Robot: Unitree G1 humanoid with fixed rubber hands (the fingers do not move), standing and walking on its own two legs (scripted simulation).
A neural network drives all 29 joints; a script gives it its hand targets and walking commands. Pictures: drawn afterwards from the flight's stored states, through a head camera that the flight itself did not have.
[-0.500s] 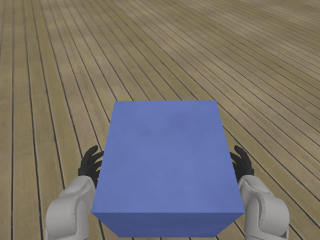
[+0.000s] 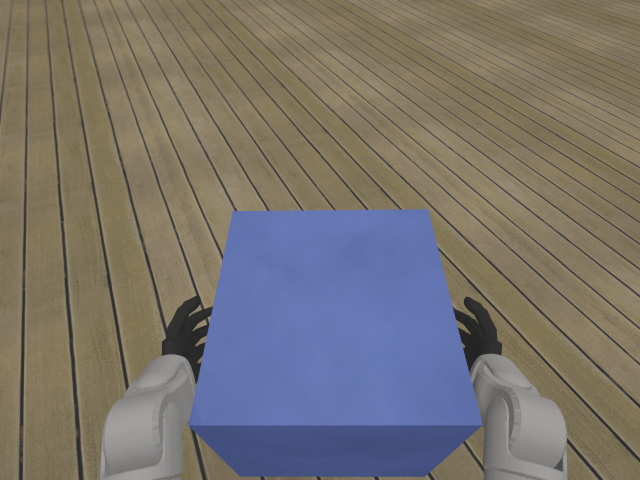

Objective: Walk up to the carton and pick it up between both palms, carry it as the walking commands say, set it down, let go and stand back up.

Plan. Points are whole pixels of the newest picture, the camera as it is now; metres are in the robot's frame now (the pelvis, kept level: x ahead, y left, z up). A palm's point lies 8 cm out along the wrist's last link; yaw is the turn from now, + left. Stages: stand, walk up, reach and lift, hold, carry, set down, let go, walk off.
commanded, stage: carry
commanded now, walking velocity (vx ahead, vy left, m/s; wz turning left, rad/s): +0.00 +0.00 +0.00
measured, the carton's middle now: (331, 347) +0.30 +0.00 +0.00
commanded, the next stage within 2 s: none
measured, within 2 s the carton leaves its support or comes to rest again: neither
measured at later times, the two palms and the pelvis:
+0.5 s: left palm (182, 361) +0.25 +0.17 +0.04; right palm (475, 364) +0.26 -0.17 +0.04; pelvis +0.00 +0.00 +0.00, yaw +0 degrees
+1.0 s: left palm (184, 360) +0.25 +0.17 +0.04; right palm (473, 365) +0.26 -0.17 +0.04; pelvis +0.00 +0.00 +0.00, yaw +0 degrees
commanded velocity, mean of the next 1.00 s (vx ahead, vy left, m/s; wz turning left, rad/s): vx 0.00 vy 0.00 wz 0.00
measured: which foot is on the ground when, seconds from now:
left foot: down 0.00-1.00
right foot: down 0.00-1.00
